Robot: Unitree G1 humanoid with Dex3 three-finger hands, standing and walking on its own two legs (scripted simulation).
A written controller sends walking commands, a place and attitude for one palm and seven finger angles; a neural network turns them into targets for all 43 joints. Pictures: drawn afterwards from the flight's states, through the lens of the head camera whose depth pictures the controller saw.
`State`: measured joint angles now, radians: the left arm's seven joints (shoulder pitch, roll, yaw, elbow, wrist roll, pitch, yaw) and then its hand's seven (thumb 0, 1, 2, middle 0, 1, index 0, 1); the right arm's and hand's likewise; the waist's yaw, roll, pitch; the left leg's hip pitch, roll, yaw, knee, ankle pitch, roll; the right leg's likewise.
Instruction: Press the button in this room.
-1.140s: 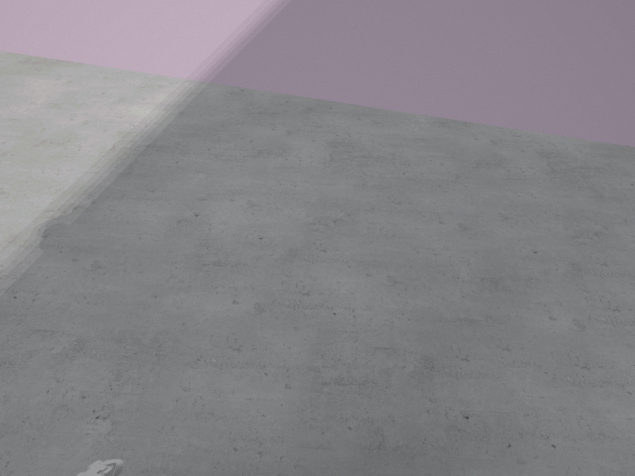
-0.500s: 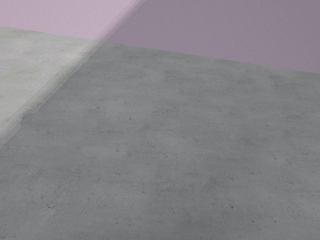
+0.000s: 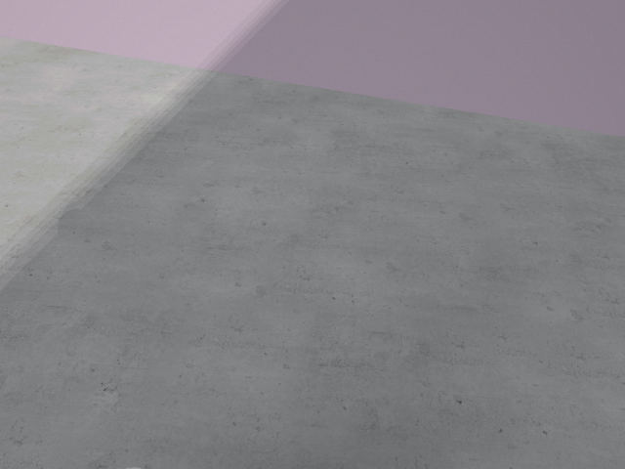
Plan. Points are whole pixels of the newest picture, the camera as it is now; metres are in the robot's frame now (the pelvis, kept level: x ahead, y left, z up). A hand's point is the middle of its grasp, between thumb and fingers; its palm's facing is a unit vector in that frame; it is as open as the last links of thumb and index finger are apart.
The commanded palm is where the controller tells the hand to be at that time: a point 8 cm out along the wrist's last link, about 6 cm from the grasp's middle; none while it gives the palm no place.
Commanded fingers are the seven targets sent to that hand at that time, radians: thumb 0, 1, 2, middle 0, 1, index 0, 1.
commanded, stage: turn or walk to find it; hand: left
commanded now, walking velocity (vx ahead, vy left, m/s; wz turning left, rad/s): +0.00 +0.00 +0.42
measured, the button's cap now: out of the picture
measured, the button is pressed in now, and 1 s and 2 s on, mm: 0 0 0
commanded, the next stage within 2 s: none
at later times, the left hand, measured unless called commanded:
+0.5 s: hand out of the picture +0.03 +0.20 -0.16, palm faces +0.21 -0.94 -0.28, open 7.4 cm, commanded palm none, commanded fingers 0.00 0.90 0.90 -0.20 -0.30 -0.20 -0.30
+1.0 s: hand out of the picture -0.15 +0.21 -0.19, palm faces +0.46 -0.85 -0.24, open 7.4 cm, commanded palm none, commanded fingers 0.00 0.90 0.90 -0.20 -0.30 -0.20 -0.30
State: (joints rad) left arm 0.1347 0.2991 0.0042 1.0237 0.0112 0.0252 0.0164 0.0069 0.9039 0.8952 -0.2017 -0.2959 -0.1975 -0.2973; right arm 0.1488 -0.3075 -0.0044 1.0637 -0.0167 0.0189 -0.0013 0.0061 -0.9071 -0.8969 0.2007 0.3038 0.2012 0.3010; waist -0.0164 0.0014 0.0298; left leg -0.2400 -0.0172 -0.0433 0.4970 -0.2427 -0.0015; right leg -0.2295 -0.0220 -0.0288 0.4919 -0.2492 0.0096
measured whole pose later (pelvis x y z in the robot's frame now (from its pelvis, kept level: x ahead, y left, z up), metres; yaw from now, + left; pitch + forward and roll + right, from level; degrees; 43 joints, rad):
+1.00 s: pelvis -0.07 +0.00 -0.01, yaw +25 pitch -1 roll +0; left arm 0.27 0.26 0.07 0.98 0.02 0.07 0.02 0.01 0.91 0.90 -0.20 -0.30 -0.20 -0.30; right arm 0.14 -0.19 -0.04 0.94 -0.02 0.02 0.00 0.01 -0.91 -0.90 0.20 0.30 0.20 0.30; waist 0.02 -0.06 0.07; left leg -0.26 -0.01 0.04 0.57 -0.30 0.03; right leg -0.43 -0.10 -0.06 1.04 -0.47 0.06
